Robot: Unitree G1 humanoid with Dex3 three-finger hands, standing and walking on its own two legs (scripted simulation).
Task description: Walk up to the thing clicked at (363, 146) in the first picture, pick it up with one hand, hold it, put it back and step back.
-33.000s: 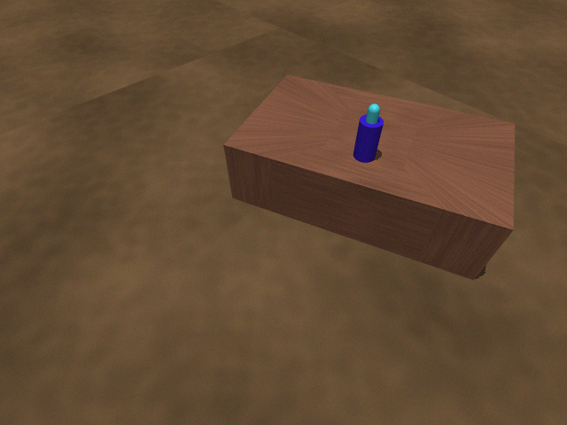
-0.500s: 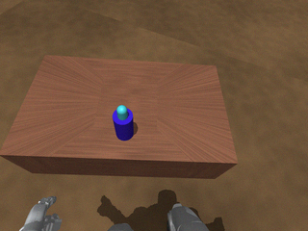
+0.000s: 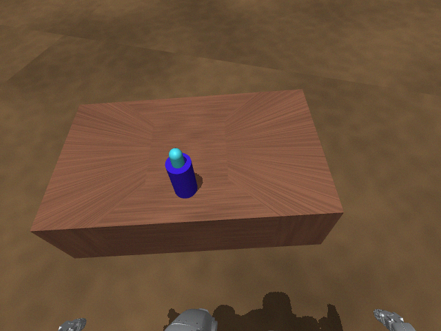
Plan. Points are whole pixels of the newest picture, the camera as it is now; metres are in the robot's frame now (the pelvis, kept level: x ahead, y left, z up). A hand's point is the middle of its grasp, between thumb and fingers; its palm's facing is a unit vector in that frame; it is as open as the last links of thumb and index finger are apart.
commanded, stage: step back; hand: left
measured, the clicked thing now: (180, 171) +0.62 +0.21 -0.32
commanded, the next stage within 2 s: none
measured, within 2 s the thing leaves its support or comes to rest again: neither
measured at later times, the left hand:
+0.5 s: hand out of the picture -0.05 +0.27 -0.15, palm faces +0.06 -0.93 -0.36, open 7.4 cm
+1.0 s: hand out of the picture -0.18 +0.22 -0.14, palm faces +0.07 -0.89 -0.45, open 7.4 cm
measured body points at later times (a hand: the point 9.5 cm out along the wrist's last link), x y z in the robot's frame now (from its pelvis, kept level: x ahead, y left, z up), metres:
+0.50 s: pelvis -0.13 -0.01 +0.00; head -0.08 +0.02 +0.45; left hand -0.06 +0.32 -0.13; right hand -0.02 -0.31 -0.10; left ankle -0.10 +0.12 -0.73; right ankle -0.17 -0.16 -0.64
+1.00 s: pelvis -0.29 -0.06 -0.01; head -0.21 -0.07 +0.43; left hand -0.18 +0.26 -0.11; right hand -0.18 -0.37 -0.14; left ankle -0.33 +0.05 -0.72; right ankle -0.23 -0.17 -0.73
